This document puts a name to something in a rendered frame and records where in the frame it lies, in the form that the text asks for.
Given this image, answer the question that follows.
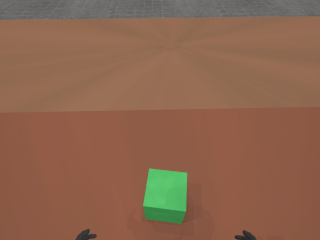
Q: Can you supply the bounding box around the right robot hand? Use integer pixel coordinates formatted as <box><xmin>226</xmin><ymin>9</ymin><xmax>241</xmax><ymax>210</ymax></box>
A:
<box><xmin>235</xmin><ymin>230</ymin><xmax>257</xmax><ymax>240</ymax></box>

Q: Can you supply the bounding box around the left robot hand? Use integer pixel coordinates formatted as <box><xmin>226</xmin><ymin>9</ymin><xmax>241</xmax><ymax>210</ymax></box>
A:
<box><xmin>75</xmin><ymin>229</ymin><xmax>97</xmax><ymax>240</ymax></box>

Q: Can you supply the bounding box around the carton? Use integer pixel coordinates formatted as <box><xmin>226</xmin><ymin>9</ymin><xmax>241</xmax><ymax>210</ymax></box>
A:
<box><xmin>143</xmin><ymin>168</ymin><xmax>187</xmax><ymax>224</ymax></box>

